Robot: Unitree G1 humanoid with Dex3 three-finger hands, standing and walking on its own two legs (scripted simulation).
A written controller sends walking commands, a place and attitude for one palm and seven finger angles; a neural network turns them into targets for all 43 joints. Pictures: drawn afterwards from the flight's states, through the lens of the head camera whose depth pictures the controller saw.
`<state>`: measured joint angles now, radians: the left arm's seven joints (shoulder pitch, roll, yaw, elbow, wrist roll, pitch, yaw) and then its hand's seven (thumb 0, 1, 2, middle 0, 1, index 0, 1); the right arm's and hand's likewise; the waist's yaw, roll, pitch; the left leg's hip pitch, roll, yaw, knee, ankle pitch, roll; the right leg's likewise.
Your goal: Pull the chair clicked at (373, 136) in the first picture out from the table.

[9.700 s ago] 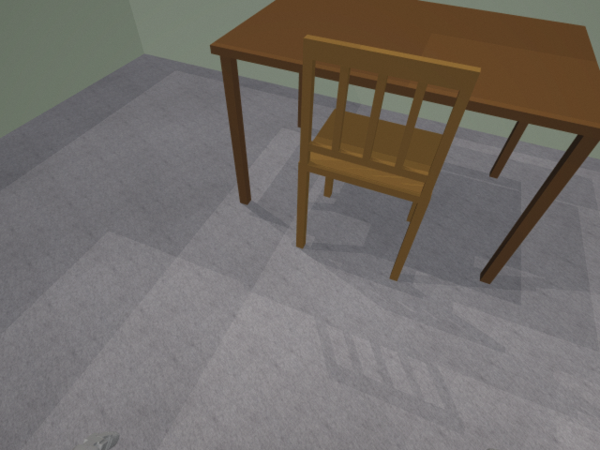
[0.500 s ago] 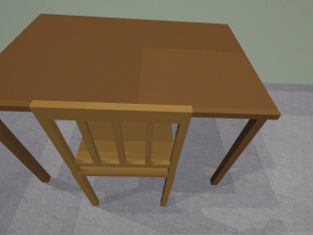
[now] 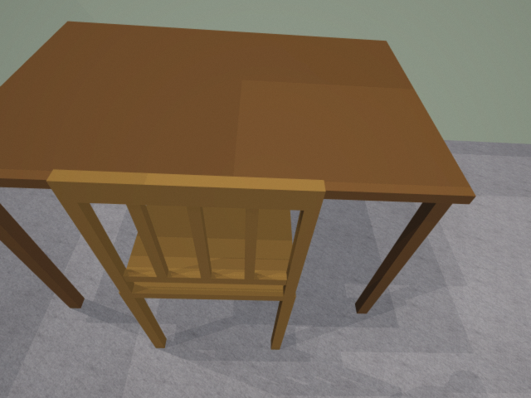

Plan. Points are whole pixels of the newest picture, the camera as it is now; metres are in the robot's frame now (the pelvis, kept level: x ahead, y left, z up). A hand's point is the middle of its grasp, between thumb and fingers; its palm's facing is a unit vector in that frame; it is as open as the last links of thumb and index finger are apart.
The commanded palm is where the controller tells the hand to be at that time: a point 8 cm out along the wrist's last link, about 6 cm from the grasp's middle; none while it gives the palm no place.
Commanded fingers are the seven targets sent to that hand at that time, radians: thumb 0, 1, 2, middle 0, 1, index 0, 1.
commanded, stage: look again from close up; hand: left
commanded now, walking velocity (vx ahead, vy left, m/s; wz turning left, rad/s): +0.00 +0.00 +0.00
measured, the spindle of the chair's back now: (201, 243) +0.41 +0.16 -0.09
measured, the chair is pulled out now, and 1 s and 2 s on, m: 0.00 0.00 0.00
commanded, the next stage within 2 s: raise the hand toward the chair's back in 0.06 s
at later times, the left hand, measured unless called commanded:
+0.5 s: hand (190, 348) +0.19 +0.12 -0.01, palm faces +0.01 -1.00 +0.04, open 8.5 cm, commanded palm +0.11 +0.21 -0.07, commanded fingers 0.00 0.48 0.72 -0.16 -0.23 -0.16 -0.23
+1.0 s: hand (179, 354) +0.20 +0.15 -0.07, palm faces +0.07 -1.00 +0.01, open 12.9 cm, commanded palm +0.15 +0.22 -0.06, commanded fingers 0.00 -0.10 0.47 -0.10 -0.14 -0.10 -0.14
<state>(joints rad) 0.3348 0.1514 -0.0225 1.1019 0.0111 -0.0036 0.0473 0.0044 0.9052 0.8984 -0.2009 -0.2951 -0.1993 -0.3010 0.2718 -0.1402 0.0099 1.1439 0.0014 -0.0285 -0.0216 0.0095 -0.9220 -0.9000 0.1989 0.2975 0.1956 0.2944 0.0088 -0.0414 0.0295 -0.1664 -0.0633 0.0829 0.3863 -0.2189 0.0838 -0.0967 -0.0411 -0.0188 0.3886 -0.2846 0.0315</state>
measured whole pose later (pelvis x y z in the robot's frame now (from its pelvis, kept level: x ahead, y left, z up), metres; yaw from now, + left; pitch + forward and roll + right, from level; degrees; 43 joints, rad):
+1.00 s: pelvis -0.02 -0.05 -0.09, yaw +3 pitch +17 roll +0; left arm 0.38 0.20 0.18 0.04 -0.31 -0.30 -0.27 0.01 0.12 0.57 -0.13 -0.17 -0.13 -0.18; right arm 0.20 -0.18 0.01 0.58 0.04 -0.17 -0.05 0.02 -0.91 -0.90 0.20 0.30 0.20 0.30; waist -0.02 0.03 -0.11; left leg -0.90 0.00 0.01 1.12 -0.51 0.01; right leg -0.87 0.05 -0.11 1.11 -0.53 -0.09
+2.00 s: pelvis -0.03 +0.01 -0.08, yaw +2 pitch +15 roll -4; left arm 0.34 0.28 0.18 0.01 -0.28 -0.39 -0.21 -0.01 -0.50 0.30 -0.06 -0.08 -0.06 -0.08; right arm 0.26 -0.25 0.01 0.55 0.03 -0.17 -0.04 0.01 -0.91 -0.90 0.20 0.30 0.20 0.30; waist -0.03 0.02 -0.13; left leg -0.86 -0.03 0.02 1.07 -0.48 0.09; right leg -0.80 0.02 -0.10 1.00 -0.47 -0.01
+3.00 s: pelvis -0.02 -0.02 -0.10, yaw +2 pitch +19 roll -3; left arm 0.24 0.22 0.13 0.11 -0.25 -0.47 -0.16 -0.01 -0.50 0.30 -0.06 -0.08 -0.06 -0.08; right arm 0.21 -0.25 0.01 0.56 0.01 -0.14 -0.02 0.01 -0.91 -0.90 0.20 0.30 0.20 0.29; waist -0.02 0.03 -0.15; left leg -0.97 -0.01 0.01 1.17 -0.53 0.06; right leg -0.92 0.04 -0.11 1.12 -0.53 -0.06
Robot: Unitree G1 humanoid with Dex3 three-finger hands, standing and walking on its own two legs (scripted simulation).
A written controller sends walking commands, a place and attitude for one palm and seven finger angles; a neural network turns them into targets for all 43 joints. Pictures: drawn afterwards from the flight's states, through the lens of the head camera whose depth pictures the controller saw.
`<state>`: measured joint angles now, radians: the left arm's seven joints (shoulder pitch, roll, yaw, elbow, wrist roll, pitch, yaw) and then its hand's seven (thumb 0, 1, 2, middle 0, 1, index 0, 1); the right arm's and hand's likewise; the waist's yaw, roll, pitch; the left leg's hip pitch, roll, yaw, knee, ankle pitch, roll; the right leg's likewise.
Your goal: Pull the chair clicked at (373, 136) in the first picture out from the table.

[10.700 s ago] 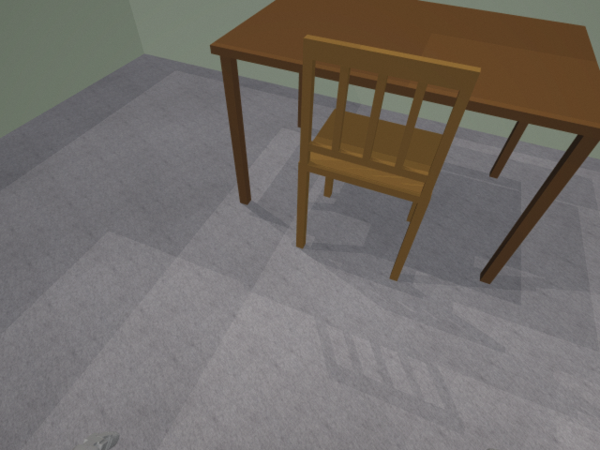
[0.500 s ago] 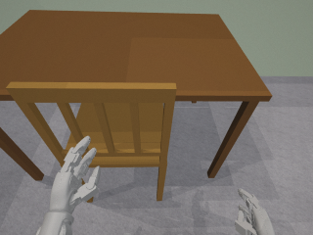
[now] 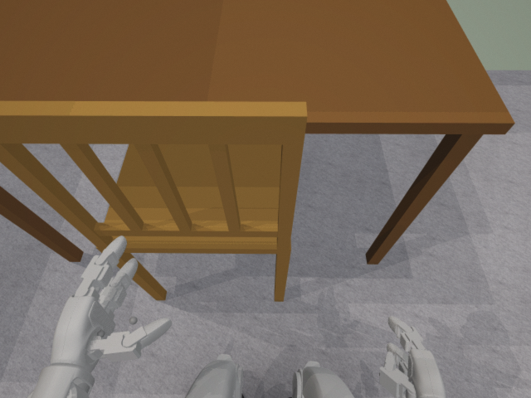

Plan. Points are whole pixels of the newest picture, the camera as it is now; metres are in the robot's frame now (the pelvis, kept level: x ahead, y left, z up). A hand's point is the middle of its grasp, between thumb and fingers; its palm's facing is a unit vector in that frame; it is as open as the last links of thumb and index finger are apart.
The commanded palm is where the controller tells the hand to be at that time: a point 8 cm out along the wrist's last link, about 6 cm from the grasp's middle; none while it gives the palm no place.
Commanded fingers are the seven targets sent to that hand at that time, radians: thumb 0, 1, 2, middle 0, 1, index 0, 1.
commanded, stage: raise the hand toward the chair's back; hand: left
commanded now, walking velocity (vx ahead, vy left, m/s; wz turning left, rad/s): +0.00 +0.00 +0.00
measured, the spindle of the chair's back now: (168, 191) +0.44 +0.19 +0.00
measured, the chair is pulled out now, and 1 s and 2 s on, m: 0.00 0.00 0.00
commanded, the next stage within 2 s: aim the fingers beside a spindle in 1.26 s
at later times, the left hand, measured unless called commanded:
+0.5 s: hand (71, 319) +0.22 +0.25 +0.04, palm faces +0.08 -1.00 -0.04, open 16.6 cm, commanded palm +0.19 +0.30 +0.05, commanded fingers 0.00 -0.50 0.30 -0.06 -0.08 -0.06 -0.08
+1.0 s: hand (62, 304) +0.23 +0.26 +0.06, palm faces +0.02 -1.00 -0.04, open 16.9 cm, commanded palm +0.22 +0.32 +0.05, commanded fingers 0.00 -0.50 0.30 -0.06 -0.08 -0.06 -0.08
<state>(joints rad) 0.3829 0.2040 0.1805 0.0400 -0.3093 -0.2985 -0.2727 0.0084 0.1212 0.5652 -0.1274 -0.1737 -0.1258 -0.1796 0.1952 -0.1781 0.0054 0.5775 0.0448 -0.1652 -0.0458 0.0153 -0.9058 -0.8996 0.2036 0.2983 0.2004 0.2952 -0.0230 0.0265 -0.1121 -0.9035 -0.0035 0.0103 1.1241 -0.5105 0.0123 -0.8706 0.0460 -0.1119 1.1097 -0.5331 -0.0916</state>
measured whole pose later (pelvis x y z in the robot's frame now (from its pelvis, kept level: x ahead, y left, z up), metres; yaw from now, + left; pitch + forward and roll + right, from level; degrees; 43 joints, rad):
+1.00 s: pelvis -0.01 +0.06 +0.01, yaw +0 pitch +15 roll -4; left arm 0.34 0.28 0.18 0.01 -0.28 -0.39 -0.21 -0.01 -0.50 0.30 -0.06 -0.08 -0.06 -0.08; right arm 0.26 -0.25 0.01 0.55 0.03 -0.17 -0.04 0.01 -0.91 -0.90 0.20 0.30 0.20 0.30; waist -0.03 0.02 -0.13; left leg -0.86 -0.03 0.02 1.07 -0.48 0.09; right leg -0.80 0.02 -0.10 1.00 -0.47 -0.01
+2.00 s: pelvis +0.00 +0.03 -0.01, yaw +0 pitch +19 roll -3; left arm 0.24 0.22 0.13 0.11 -0.25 -0.47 -0.16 -0.01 -0.50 0.30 -0.06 -0.08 -0.06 -0.08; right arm 0.21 -0.25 0.01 0.56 0.01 -0.14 -0.02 0.01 -0.91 -0.90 0.20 0.30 0.20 0.29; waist -0.02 0.03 -0.15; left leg -0.97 -0.01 0.01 1.17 -0.53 0.06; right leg -0.92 0.04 -0.11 1.12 -0.53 -0.06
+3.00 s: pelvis +0.00 +0.05 -0.03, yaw -1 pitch +22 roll -3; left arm 0.13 0.16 -0.01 0.14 -0.12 -0.49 0.04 -0.01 -0.50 0.30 -0.06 -0.08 -0.06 -0.08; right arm 0.18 -0.23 0.01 0.53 0.00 -0.02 0.02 0.01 -0.91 -0.90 0.20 0.30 0.20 0.29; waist -0.02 0.03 -0.17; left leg -1.09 -0.02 0.03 1.27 -0.57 0.08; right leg -1.04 0.03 -0.10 1.22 -0.57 -0.03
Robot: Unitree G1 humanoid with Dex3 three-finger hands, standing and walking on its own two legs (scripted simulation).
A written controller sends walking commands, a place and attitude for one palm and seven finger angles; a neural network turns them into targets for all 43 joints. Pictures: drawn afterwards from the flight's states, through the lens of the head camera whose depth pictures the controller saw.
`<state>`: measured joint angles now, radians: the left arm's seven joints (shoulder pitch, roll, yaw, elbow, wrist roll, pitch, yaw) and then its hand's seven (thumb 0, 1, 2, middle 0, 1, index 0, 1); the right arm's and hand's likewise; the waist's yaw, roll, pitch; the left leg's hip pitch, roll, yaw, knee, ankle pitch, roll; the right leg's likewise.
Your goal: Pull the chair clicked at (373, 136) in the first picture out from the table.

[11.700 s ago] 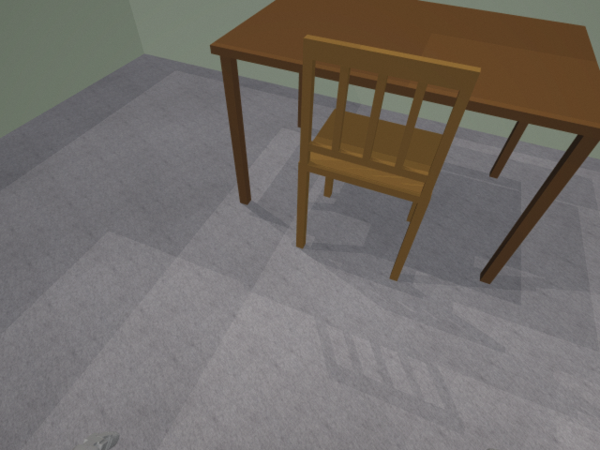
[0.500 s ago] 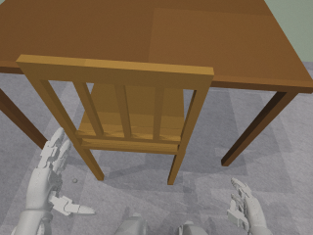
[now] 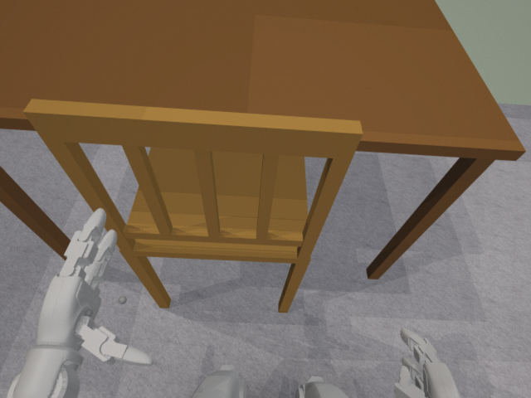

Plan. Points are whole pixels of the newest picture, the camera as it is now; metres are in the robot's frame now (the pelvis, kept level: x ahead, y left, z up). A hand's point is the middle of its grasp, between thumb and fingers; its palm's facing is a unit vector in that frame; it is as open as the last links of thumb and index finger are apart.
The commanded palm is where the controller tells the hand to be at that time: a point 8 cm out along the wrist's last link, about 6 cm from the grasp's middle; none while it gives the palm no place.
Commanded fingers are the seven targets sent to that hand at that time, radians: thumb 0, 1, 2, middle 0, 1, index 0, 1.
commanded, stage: raise the hand toward the chair's back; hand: left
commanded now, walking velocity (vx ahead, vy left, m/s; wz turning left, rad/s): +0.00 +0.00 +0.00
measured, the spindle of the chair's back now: (209, 197) +0.45 +0.13 -0.02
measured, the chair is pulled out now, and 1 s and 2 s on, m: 0.00 0.00 0.00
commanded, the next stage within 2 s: aim the fingers beside a spindle in 0.26 s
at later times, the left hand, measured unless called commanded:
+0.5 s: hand (144, 298) +0.25 +0.18 +0.02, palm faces +0.04 -1.00 -0.03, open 16.9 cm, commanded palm +0.23 +0.23 +0.03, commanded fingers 0.00 -0.50 0.30 -0.06 -0.08 -0.06 -0.08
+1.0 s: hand (172, 286) +0.27 +0.15 +0.02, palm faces +0.04 -1.00 -0.03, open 16.9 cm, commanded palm +0.25 +0.20 +0.01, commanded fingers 0.00 -0.50 0.30 -0.06 -0.08 -0.06 -0.08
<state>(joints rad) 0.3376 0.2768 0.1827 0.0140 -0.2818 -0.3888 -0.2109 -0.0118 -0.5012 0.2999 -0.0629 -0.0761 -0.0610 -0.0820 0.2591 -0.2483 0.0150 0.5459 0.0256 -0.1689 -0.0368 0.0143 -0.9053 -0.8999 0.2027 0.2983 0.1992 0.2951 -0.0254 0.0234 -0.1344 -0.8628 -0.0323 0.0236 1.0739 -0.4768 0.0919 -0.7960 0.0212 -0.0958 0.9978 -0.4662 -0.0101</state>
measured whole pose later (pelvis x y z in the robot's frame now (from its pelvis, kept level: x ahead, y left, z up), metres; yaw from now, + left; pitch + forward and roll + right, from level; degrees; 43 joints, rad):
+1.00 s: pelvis +0.01 -0.03 -0.02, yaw +0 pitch +19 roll -3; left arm 0.24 0.22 0.13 0.11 -0.25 -0.47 -0.16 -0.01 -0.50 0.30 -0.06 -0.08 -0.06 -0.08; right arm 0.21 -0.25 0.01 0.56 0.01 -0.14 -0.02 0.01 -0.91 -0.90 0.20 0.30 0.20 0.29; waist -0.02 0.03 -0.15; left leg -0.97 -0.01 0.01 1.17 -0.53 0.06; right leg -0.92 0.04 -0.11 1.12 -0.53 -0.06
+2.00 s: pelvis +0.01 -0.02 -0.04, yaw -1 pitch +22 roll -3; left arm 0.13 0.16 -0.01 0.14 -0.12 -0.49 0.04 -0.01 -0.50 0.30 -0.06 -0.08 -0.06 -0.08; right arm 0.18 -0.23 0.01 0.53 0.00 -0.02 0.02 0.01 -0.91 -0.90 0.20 0.30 0.20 0.29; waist -0.02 0.03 -0.17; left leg -1.09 -0.02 0.03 1.27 -0.57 0.08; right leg -1.04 0.03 -0.10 1.22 -0.57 -0.03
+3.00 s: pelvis +0.00 -0.04 -0.04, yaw +0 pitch +21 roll -2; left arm 0.14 0.20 0.03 0.10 -0.14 -0.53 0.03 -0.01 -0.50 0.30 -0.07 -0.08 -0.06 -0.08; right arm 0.19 -0.24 0.01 0.54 0.00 -0.04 0.01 0.01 -0.91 -0.90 0.20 0.30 0.20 0.29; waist -0.02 0.03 -0.18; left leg -1.08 -0.01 0.02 1.26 -0.56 0.05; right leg -1.03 0.04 -0.11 1.22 -0.57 -0.06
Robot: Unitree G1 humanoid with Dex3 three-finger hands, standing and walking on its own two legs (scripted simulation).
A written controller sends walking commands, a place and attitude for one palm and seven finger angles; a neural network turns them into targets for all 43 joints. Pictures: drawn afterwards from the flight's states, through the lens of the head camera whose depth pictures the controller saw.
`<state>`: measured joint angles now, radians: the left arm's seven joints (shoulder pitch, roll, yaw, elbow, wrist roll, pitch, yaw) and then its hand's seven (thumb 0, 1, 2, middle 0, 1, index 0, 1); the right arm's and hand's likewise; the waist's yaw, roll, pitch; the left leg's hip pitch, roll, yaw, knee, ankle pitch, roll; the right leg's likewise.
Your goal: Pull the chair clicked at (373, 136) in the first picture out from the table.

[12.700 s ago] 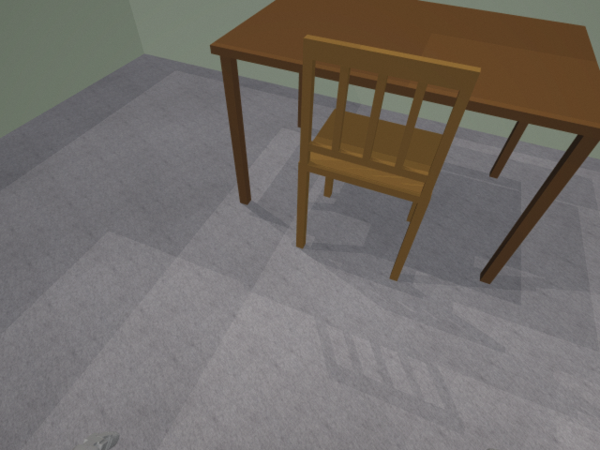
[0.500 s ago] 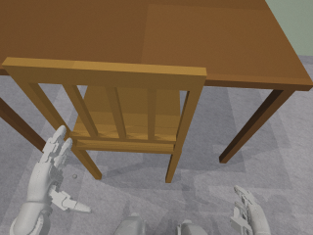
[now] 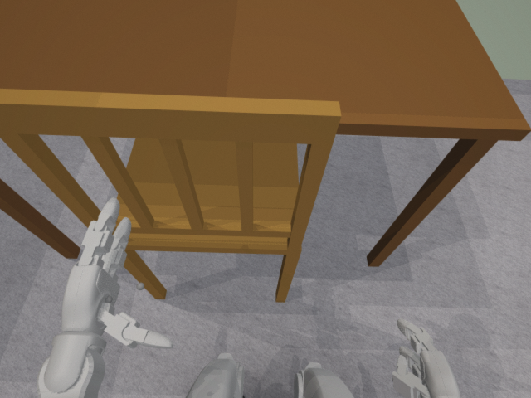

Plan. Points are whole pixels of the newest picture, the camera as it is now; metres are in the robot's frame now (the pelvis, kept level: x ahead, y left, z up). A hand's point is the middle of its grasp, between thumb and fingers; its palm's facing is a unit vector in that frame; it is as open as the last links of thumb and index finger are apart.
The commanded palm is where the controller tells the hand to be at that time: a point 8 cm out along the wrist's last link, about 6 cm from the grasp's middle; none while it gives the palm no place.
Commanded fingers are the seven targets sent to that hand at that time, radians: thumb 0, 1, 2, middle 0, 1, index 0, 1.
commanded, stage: aim the fingers beside a spindle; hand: left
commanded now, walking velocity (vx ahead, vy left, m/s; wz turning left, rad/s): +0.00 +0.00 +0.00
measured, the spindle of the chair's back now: (185, 188) +0.44 +0.16 +0.00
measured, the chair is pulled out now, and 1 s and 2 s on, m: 0.00 0.00 0.00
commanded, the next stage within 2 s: none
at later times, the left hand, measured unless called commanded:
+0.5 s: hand (166, 285) +0.27 +0.16 +0.00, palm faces -0.01 -1.00 +0.02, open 17.0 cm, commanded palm +0.26 +0.21 +0.01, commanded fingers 0.00 -0.50 0.30 -0.06 -0.08 -0.06 -0.08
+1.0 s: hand (173, 271) +0.29 +0.15 +0.01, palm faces +0.04 -1.00 -0.01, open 16.9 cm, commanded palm +0.27 +0.20 +0.00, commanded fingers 0.00 -0.50 0.30 -0.06 -0.08 -0.06 -0.08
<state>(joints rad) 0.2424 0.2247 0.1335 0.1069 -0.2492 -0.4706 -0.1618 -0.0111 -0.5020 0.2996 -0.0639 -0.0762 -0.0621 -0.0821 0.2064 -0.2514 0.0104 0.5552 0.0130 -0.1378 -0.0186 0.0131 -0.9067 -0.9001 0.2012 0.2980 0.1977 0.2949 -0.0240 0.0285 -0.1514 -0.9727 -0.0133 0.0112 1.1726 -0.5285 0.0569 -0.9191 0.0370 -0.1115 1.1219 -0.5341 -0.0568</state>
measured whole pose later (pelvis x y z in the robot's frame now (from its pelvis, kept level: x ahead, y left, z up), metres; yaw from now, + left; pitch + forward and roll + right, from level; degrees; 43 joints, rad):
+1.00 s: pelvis +0.00 +0.02 -0.02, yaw -1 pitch +22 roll -3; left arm 0.13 0.16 -0.01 0.14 -0.12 -0.49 0.04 -0.01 -0.50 0.30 -0.06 -0.08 -0.06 -0.08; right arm 0.18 -0.23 0.01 0.53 0.00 -0.02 0.02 0.01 -0.91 -0.90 0.20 0.30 0.20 0.29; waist -0.02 0.03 -0.17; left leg -1.09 -0.02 0.03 1.27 -0.57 0.08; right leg -1.04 0.03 -0.10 1.22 -0.57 -0.03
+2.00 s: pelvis +0.00 +0.00 -0.02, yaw +0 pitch +21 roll -2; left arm 0.14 0.20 0.03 0.10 -0.14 -0.53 0.03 -0.01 -0.50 0.30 -0.07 -0.08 -0.06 -0.08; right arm 0.19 -0.24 0.01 0.54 0.00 -0.04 0.01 0.01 -0.91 -0.90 0.20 0.30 0.20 0.29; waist -0.02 0.03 -0.18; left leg -1.08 -0.01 0.02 1.26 -0.56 0.05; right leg -1.03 0.04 -0.11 1.22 -0.57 -0.06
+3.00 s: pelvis +0.00 +0.00 -0.01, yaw -1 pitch +21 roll -2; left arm 0.25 0.20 0.01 -0.04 -0.12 -0.53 0.09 -0.01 -0.50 0.30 -0.07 -0.08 -0.07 -0.08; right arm 0.21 -0.22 0.00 0.53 0.00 -0.05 0.00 0.01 -0.91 -0.90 0.20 0.30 0.20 0.29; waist -0.02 0.02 -0.17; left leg -1.04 -0.02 0.03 1.22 -0.55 0.06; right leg -1.00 0.03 -0.10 1.18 -0.56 -0.05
